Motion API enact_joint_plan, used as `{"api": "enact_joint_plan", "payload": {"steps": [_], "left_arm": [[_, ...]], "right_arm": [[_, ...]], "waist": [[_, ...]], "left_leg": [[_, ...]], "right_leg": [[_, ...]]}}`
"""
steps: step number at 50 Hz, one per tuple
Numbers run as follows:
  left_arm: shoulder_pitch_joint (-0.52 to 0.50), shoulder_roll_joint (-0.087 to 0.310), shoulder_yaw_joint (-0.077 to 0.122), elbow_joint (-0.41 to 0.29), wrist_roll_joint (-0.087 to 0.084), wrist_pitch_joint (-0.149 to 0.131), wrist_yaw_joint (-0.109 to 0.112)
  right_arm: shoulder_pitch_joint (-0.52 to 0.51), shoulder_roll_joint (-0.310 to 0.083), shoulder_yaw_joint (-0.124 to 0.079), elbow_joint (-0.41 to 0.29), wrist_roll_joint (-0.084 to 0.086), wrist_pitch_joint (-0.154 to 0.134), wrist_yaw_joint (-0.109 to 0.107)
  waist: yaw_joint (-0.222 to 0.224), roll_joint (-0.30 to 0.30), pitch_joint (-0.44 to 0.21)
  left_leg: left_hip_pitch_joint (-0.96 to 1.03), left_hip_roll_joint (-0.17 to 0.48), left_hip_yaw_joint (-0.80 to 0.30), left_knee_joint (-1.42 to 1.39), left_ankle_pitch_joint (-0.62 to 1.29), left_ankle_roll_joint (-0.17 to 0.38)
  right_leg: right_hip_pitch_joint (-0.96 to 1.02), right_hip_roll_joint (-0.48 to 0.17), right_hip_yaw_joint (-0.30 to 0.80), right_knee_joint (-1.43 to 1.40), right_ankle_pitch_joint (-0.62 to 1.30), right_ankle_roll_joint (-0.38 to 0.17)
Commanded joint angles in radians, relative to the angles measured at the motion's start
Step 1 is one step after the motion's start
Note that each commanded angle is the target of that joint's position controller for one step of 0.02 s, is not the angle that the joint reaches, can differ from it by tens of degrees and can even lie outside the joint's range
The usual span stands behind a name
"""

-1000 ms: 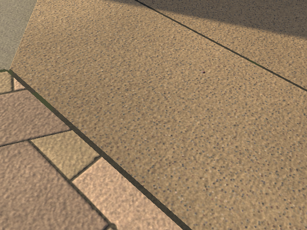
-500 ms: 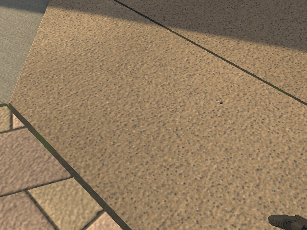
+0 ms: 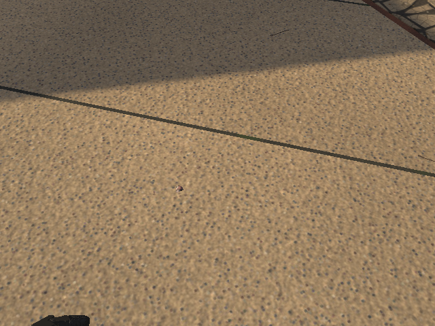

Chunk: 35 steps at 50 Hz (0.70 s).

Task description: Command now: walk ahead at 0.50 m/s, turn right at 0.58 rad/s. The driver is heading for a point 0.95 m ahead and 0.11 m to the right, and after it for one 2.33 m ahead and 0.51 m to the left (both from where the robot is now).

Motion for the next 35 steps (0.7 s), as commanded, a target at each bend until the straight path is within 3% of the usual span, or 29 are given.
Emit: {"api": "enact_joint_plan", "payload": {"steps": [1, 3, 4, 5, 6, 7, 8, 9, 10, 11, 12, 14, 17, 20, 23, 25, 28, 29, 30, 31, 32, 33, 34, 35], "left_arm": [[-0.097, 0.049, 0.01, -0.106, 0.0, -0.013, -0.017], [-0.042, 0.085, 0.03, -0.107, 0.006, -0.007, -0.017], [0.067, 0.118, 0.051, -0.082, 0.006, -0.003, -0.013], [0.24, 0.175, 0.084, -0.034, 0.002, 0.004, 0.0], [0.349, 0.265, 0.107, -0.01, -0.006, 0.014, 0.024], [0.291, 0.329, 0.103, -0.049, -0.006, -0.004, 0.016], [0.301, 0.229, 0.076, -0.053, -0.002, -0.019, 0.006], [0.274, 0.194, 0.063, -0.041, 0.005, -0.032, 0.006], [0.212, 0.171, 0.054, -0.044, 0.005, -0.039, 0.007], [0.157, 0.144, 0.046, -0.053, 0.011, -0.04, 0.011], [0.128, 0.138, 0.041, -0.067, 0.024, -0.041, 0.016], [0.118, 0.135, 0.041, -0.06, 0.02, -0.046, 0.026], [0.155, 0.152, 0.044, -0.033, 0.014, -0.048, 0.045], [0.2, 0.146, 0.041, 0.0, 0.009, -0.047, 0.052], [0.255, 0.157, 0.042, 0.038, 0.004, -0.048, 0.049], [0.277, 0.155, 0.042, 0.057, 0.003, -0.044, 0.049], [0.274, 0.161, 0.046, 0.074, 0.006, -0.032, 0.051], [0.258, 0.152, 0.042, 0.072, 0.006, -0.029, 0.052], [0.255, 0.121, 0.029, 0.065, 0.013, -0.027, 0.052], [0.321, 0.065, 0.007, 0.046, 0.031, -0.033, 0.054], [0.41, 0.025, -0.006, 0.047, 0.004, -0.047, 0.053], [0.323, 0.125, 0.013, 0.051, -0.011, -0.052, 0.052], [0.213, 0.152, 0.02, 0.026, -0.012, -0.054, 0.051], [0.161, 0.139, 0.017, 0.015, 0.001, -0.055, 0.051]], "right_arm": [[-0.039, -0.192, -0.046, -0.052, 0.017, 0.001, -0.004], [-0.044, -0.225, -0.057, -0.052, 0.028, 0.013, -0.009], [-0.052, -0.233, -0.059, -0.054, 0.033, 0.021, -0.012], [-0.051, -0.21, -0.049, -0.057, 0.03, 0.022, -0.015], [-0.011, -0.114, -0.016, -0.081, -0.021, 0.015, -0.012], [0.032, -0.048, 0.015, -0.144, -0.02, -0.017, 0.001], [-0.098, -0.155, -0.008, -0.152, 0.02, -0.045, 0.013], [-0.156, -0.16, -0.008, -0.175, 0.04, -0.059, 0.017], [-0.155, -0.142, -0.004, -0.163, 0.02, -0.063, 0.008], [-0.143, -0.147, -0.009, -0.155, -0.006, -0.058, 0.001], [-0.123, -0.149, -0.012, -0.153, -0.01, -0.047, 0.003], [-0.112, -0.128, -0.01, -0.147, -0.018, -0.028, 0.004], [-0.191, -0.08, 0.009, -0.164, -0.023, -0.017, 0.005], [-0.294, -0.047, 0.027, -0.179, -0.015, -0.023, 0.018], [-0.367, -0.066, 0.025, -0.201, 0.001, -0.032, 0.032], [-0.386, -0.086, 0.018, -0.214, 0.001, -0.038, 0.04], [-0.331, -0.109, 0.006, -0.209, 0.001, -0.044, 0.043], [-0.252, -0.126, -0.006, -0.188, -0.003, -0.046, 0.039], [-0.124, -0.164, -0.023, -0.161, -0.012, -0.049, 0.034], [0.025, -0.239, -0.041, -0.147, -0.024, -0.049, 0.031], [0.1, -0.252, -0.05, -0.102, -0.011, -0.037, 0.043], [0.083, -0.164, -0.025, -0.107, 0.015, -0.035, 0.044], [0.013, -0.128, -0.013, -0.118, 0.011, -0.028, 0.039], [-0.041, -0.113, -0.003, -0.128, -0.003, -0.022, 0.037]], "waist": [[0.026, 0.107, 0.048], [0.075, 0.14, -0.006], [0.144, 0.137, -0.068], [0.231, 0.108, -0.156], [0.231, -0.098, -0.239], [0.142, -0.26, -0.392], [0.22, -0.082, -0.363], [0.206, -0.062, -0.224], [0.155, 0.035, -0.148], [0.117, 0.034, -0.109], [0.087, -0.004, -0.096], [0.07, 0.001, -0.088], [0.093, 0.005, -0.057], [0.145, -0.021, -0.038], [0.179, -0.033, -0.008], [0.181, -0.038, 0.006], [0.144, -0.071, 0.003], [0.098, -0.066, -0.035], [0.039, -0.038, -0.144], [0.017, 0.121, -0.315], [0.038, 0.383, -0.385], [0.004, 0.24, -0.273], [0.003, 0.157, -0.147], [0.026, 0.102, -0.077]], "left_leg": [[0.014, 0.28, -0.069, -0.039, 0.485, 0.146], [0.046, 0.277, -0.029, 0.104, 0.827, 0.125], [0.03, 0.258, -0.002, 0.262, 0.955, 0.109], [-0.088, 0.219, 0.023, 0.489, 0.91, 0.075], [-0.391, 0.153, 0.021, 0.827, 0.274, 0.028], [-0.742, -0.047, -0.176, 1.12, -0.31, -0.012], [-0.851, 0.007, -0.307, 1.163, -0.244, 0.007], [-0.886, 0.04, -0.289, 1.111, -0.154, 0.028], [-0.83, 0.082, -0.291, 1.024, -0.079, 0.028], [-0.759, 0.107, -0.294, 0.943, -0.036, 0.019], [-0.692, 0.119, -0.299, 0.914, -0.013, 0.01], [-0.649, 0.113, -0.281, 0.834, 0.011, -0.017], [-0.655, 0.094, -0.259, 0.643, 0.172, -0.049], [-0.577, 0.059, -0.244, 0.416, 0.388, -0.047], [-0.559, 0.041, -0.25, 0.321, 0.438, -0.027], [-0.58, 0.037, -0.258, 0.272, 0.384, 0.0], [-0.521, 0.019, -0.237, 0.234, 0.258, 0.048], [-0.41, -0.005, -0.209, 0.198, 0.253, 0.074], [-0.203, 0.044, -0.246, 0.223, 0.291, 0.118], [0.13, 0.238, -0.497, 0.262, 0.299, 0.221], [0.332, 0.376, -0.924, 0.094, -0.005, 0.339], [0.272, 0.36, -0.935, 0.035, -0.219, 0.299], [0.144, 0.326, -0.796, 0.02, -0.191, 0.257], [0.02, 0.287, -0.695, 0.0, -0.079, 0.246]], "right_leg": [[0.015, 0.021, -0.047, -0.072, -0.046, -0.04], [0.139, 0.087, -0.106, -0.086, -0.151, -0.083], [0.285, 0.133, -0.132, -0.122, -0.155, -0.113], [0.549, 0.169, -0.121, -0.171, -0.093, -0.152], [0.846, -0.034, 0.186, -0.166, -0.025, -0.222], [1.077, -0.238, 0.791, -0.36, -0.313, -0.429], [1.049, -0.232, 0.765, -0.444, -0.378, -0.371], [0.927, -0.2, 0.628, -0.446, -0.318, -0.331], [0.775, -0.156, 0.519, -0.443, -0.2, -0.298], [0.655, -0.124, 0.44, -0.452, -0.09, -0.285], [0.571, -0.105, 0.407, -0.468, -0.007, -0.287], [0.493, -0.08, 0.345, -0.49, 0.089, -0.291], [0.444, -0.043, 0.25, -0.505, 0.131, -0.267], [0.423, -0.008, 0.191, -0.505, 0.042, -0.217], [0.468, -0.046, 0.228, -0.494, -0.036, -0.209], [0.543, -0.081, 0.265, -0.454, -0.033, -0.201], [0.619, -0.112, 0.298, -0.385, 0.093, -0.175], [0.621, -0.078, 0.274, -0.3, 0.231, -0.155], [0.569, -0.021, 0.225, -0.12, 0.281, -0.124], [0.342, 0.079, 0.158, 0.201, 0.015, -0.072], [0.03, 0.196, 0.12, 0.47, -0.535, -0.015], [-0.088, 0.138, 0.179, 0.559, -0.522, -0.02], [-0.121, 0.091, 0.14, 0.552, -0.429, -0.025], [-0.096, 0.052, 0.105, 0.509, -0.357, -0.023]]}}
Keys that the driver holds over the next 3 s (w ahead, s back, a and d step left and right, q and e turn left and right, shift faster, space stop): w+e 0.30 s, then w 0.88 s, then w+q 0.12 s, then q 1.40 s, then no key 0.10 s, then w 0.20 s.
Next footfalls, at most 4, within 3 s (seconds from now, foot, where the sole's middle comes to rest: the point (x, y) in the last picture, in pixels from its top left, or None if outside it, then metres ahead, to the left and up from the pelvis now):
0.10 right None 0.23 -0.13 -0.77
0.60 left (199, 301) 0.54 0.03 -0.77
1.14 right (286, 230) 0.76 -0.29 -0.77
1.62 left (230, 171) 1.03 -0.12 -0.77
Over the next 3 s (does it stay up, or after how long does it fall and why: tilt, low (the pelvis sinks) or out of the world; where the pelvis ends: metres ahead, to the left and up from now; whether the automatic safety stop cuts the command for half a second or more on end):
stays up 0.95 -0.21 -0.01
